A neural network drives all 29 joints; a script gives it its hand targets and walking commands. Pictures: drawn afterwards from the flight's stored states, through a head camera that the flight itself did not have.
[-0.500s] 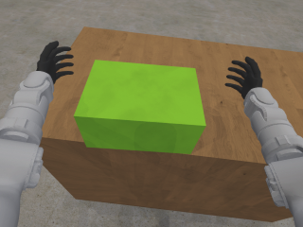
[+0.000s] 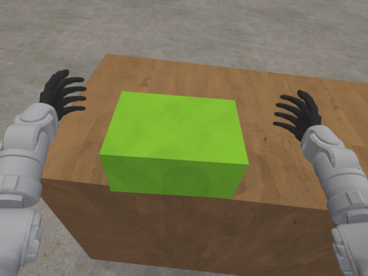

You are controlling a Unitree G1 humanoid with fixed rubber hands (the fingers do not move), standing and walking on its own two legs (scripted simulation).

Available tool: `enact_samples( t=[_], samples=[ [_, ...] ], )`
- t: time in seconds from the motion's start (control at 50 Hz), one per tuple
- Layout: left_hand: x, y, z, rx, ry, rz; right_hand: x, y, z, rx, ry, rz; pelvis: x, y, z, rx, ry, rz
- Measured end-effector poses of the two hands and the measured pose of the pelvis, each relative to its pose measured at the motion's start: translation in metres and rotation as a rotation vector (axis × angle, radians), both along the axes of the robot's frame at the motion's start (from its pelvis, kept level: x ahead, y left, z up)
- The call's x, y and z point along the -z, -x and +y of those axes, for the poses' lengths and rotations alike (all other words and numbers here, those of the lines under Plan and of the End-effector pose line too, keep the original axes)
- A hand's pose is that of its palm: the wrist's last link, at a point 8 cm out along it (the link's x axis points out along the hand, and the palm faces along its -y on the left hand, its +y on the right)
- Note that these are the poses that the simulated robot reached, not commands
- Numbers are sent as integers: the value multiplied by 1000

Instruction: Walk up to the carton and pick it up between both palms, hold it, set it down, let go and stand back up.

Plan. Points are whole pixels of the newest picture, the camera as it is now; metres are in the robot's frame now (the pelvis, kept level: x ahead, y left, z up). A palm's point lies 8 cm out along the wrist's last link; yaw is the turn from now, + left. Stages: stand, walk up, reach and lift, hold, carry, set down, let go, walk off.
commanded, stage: set down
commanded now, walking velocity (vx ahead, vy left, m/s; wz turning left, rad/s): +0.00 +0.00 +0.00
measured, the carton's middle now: (175, 143) +0.44 +0.03 +0.04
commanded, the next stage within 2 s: none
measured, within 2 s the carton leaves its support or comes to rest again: neither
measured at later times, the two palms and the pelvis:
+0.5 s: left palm (42, 151) +0.33 +0.28 +0.12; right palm (311, 173) +0.32 -0.25 +0.11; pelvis +0.00 +0.00 +0.00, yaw +0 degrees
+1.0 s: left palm (36, 199) +0.25 +0.28 +0.08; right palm (316, 217) +0.24 -0.24 +0.08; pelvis +0.02 +0.00 +0.00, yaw -1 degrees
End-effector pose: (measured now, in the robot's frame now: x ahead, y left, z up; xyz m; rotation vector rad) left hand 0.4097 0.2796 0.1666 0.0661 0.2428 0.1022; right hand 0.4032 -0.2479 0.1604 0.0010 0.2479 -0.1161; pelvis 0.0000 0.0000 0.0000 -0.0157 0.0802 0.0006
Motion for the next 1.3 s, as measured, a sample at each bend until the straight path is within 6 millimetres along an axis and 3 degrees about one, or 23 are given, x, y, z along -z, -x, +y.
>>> enact_samples(
  t=[0.14, 0.38, 0.62, 1.06, 1.16, 1.3],
  samples=[
    [30, 33, 3, -18, 20, 21, 33, 35, 3, -1, -25, 3, 0, -1, 3, 2, -1, -35],
    [28, 60, 5, -26, 24, -11, 32, 65, 1, -15, -16, -3, -1, 1, 4, 6, -4, -67],
    [62, 99, -1, -23, 21, 20, 58, 109, 2, -13, -19, 11, -1, -5, 5, 15, -7, -91],
    [91, 166, -4, -31, -14, 34, 82, 173, 7, -17, 13, 50, -3, -21, 3, 21, -11, -110],
    [106, 178, -4, -38, -12, 78, 95, 183, 7, -13, 20, 104, -3, -23, 1, 20, -12, -113],
    [122, 180, -10, -31, -17, 132, 114, 181, 11, -18, 15, 161, -3, -26, 0, 21, -12, -100]
  ],
)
